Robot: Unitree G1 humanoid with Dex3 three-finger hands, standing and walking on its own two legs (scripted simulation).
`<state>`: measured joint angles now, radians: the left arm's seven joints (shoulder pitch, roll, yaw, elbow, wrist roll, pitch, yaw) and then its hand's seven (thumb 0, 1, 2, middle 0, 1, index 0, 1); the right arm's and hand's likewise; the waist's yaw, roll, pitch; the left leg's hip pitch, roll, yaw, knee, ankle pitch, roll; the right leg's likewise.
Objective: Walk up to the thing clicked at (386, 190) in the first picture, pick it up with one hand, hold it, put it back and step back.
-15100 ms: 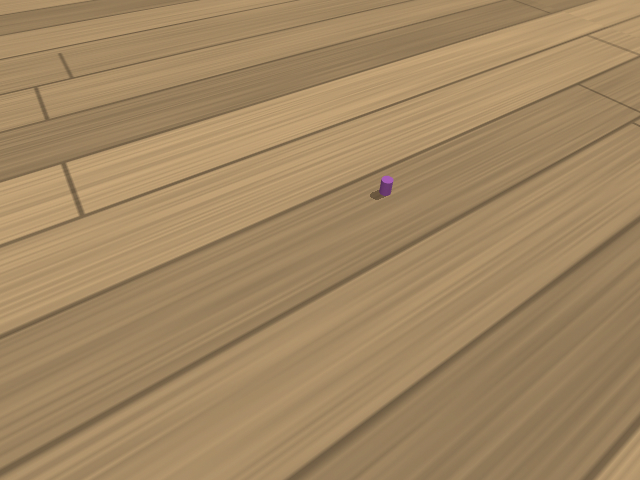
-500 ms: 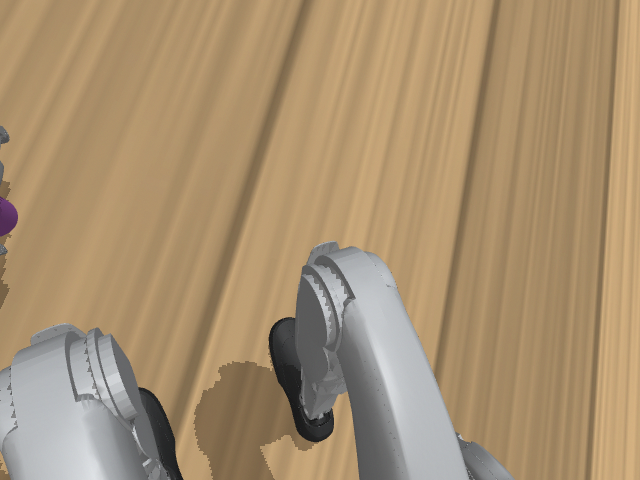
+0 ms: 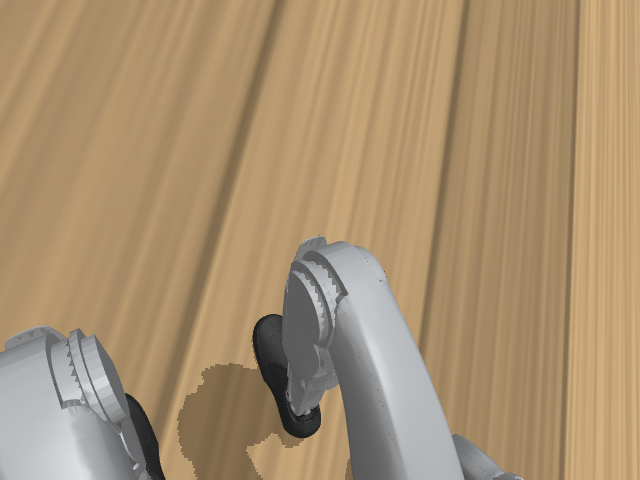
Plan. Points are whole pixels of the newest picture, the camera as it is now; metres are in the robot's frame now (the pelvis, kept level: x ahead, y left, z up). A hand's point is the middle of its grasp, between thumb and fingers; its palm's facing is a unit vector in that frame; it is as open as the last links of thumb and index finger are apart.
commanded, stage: close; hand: left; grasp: from above
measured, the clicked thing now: out of the picture +0.47 +0.28 -0.26
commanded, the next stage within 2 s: settle in 1.60 s
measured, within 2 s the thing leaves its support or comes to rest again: leaves its support in 1.90 s
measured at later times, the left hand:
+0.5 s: hand out of the picture +0.45 +0.29 -0.24, palm faces -0.47 -0.13 -0.87, open 12.8 cm
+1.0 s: hand out of the picture +0.45 +0.29 -0.24, palm faces -0.47 -0.12 -0.88, open 10.0 cm
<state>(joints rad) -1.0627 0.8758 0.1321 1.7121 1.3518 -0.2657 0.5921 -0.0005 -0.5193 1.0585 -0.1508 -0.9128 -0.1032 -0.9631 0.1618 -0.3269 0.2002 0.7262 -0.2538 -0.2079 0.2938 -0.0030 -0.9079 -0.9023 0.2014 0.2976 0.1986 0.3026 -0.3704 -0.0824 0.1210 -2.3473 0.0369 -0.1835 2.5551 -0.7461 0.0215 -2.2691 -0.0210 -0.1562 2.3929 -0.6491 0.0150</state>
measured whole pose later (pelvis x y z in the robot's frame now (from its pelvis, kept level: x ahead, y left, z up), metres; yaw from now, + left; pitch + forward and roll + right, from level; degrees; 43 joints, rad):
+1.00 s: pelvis -0.01 +0.00 +0.00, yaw -2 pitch +28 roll -13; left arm -1.08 0.94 0.15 1.78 1.32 -0.19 0.63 0.00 0.02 0.77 -0.44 -0.91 -0.48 -0.87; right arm 0.14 -0.36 0.23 0.69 -0.26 -0.27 0.33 0.00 -0.91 -0.90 0.20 0.30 0.20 0.30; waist -0.40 -0.09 0.16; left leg -2.35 0.04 -0.21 2.56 -0.73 0.03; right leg -2.26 -0.01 -0.17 2.37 -0.62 0.03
